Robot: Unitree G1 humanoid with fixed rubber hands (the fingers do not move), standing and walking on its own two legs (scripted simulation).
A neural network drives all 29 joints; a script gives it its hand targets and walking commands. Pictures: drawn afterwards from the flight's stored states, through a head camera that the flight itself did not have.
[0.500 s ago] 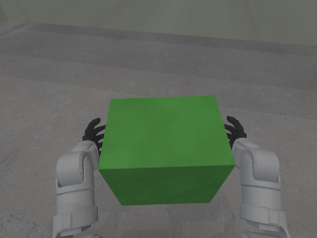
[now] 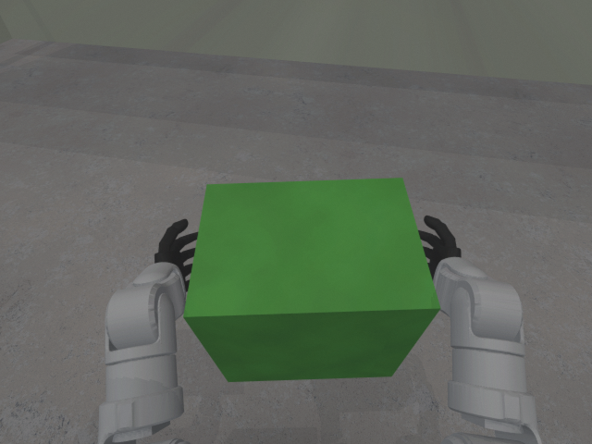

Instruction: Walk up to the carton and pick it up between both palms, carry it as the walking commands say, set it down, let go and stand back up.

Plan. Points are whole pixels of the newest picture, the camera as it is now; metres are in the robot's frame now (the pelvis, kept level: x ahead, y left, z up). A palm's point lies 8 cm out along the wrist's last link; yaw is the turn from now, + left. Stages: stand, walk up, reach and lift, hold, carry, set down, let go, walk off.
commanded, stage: carry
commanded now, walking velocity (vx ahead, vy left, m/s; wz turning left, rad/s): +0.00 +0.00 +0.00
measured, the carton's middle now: (307, 289) +0.33 +0.00 +0.04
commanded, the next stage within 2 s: hold in 0.60 s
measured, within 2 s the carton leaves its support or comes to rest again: neither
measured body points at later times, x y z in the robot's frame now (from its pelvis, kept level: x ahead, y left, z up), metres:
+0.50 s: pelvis +0.00 +0.00 +0.00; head -0.01 -0.01 +0.45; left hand +0.32 +0.18 +0.10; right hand +0.32 -0.18 +0.10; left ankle +0.04 +0.11 -0.73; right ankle +0.05 -0.11 -0.73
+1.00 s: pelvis +0.02 +0.00 +0.01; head -0.04 +0.00 +0.46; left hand +0.31 +0.19 +0.06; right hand +0.33 -0.16 +0.06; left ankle +0.04 +0.11 -0.73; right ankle +0.05 -0.11 -0.73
